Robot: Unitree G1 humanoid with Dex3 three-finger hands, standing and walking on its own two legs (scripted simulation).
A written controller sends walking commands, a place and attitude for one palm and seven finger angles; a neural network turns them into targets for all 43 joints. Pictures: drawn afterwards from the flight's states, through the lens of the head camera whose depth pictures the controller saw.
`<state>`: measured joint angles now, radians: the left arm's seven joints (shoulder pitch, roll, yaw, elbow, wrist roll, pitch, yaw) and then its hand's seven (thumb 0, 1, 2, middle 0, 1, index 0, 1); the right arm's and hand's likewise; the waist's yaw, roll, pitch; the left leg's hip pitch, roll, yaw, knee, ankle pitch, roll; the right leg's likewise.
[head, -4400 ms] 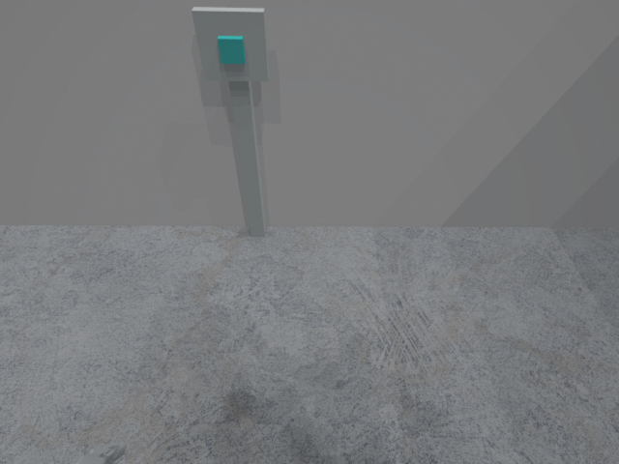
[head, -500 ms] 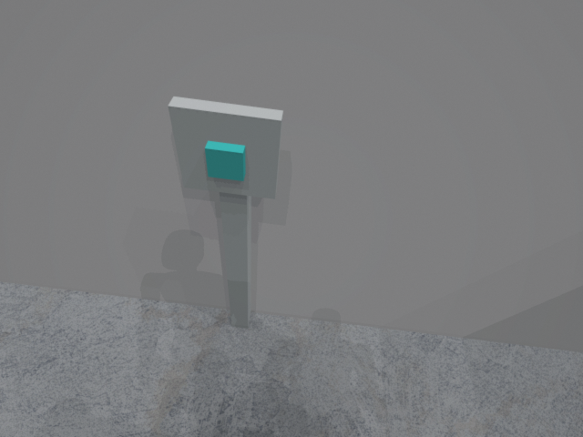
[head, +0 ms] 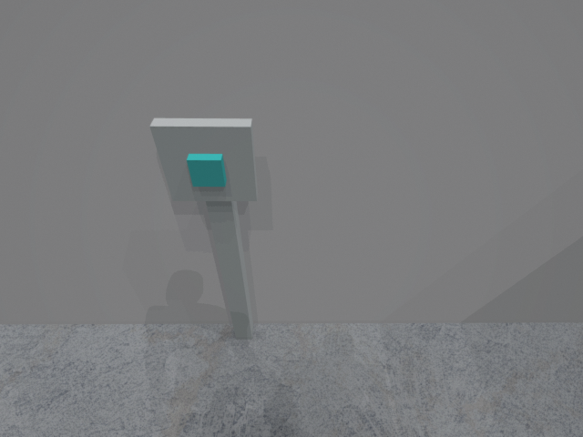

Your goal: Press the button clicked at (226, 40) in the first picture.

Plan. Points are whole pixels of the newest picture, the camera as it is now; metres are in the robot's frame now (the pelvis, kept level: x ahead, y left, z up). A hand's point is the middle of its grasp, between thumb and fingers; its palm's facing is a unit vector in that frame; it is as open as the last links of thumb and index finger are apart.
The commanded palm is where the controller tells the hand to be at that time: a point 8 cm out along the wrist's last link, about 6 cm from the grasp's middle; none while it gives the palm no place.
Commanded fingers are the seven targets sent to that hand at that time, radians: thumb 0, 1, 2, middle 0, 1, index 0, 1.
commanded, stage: come to a stop and stand still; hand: left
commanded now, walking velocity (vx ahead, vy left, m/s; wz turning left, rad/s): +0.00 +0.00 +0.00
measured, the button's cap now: (207, 169) +0.59 +0.19 +0.04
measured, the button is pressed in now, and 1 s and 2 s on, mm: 0 0 0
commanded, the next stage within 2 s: look again from close up in 0.34 s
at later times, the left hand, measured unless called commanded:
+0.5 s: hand out of the picture -0.07 +0.14 -0.18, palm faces +0.04 -0.99 -0.16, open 7.4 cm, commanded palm none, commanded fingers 0.00 0.90 0.90 -0.20 -0.30 -0.20 -0.30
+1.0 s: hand out of the picture +0.05 +0.19 -0.18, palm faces +0.01 -0.98 -0.20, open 7.3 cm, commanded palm none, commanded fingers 0.00 0.90 0.90 -0.20 -0.30 -0.20 -0.30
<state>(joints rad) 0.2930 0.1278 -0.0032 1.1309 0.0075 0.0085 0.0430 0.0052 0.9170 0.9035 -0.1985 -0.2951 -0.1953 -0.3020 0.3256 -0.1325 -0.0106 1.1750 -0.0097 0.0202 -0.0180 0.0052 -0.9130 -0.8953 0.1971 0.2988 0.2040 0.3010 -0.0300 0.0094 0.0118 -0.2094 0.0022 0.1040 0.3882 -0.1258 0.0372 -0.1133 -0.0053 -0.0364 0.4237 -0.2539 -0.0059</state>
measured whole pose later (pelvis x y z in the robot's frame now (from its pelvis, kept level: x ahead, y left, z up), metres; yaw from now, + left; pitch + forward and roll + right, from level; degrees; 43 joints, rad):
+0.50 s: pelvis -0.01 -0.01 +0.00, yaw +0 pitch -1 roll -1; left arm 0.40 0.09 -0.01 1.14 0.02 -0.02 0.05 0.00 0.91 0.90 -0.20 -0.30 -0.19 -0.30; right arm 0.32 -0.12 -0.01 1.12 -0.02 0.02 -0.01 0.00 -0.91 -0.90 0.20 0.30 0.20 0.30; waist -0.01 0.03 0.01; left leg -0.34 0.03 0.06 0.53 -0.23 0.01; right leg -0.19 0.03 -0.05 0.45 -0.25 -0.03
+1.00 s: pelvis +0.03 +0.02 -0.01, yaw +0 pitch +0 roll +0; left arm 0.29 0.17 -0.01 1.06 0.01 -0.02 0.05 0.00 0.92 0.90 -0.20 -0.29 -0.19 -0.30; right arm 0.28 -0.16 0.02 1.09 -0.01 -0.02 -0.02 0.01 -0.92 -0.90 0.20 0.30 0.20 0.30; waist -0.01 -0.02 0.01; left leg -0.24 -0.03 0.09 0.49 -0.25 0.07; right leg -0.14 -0.02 -0.03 0.47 -0.32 0.01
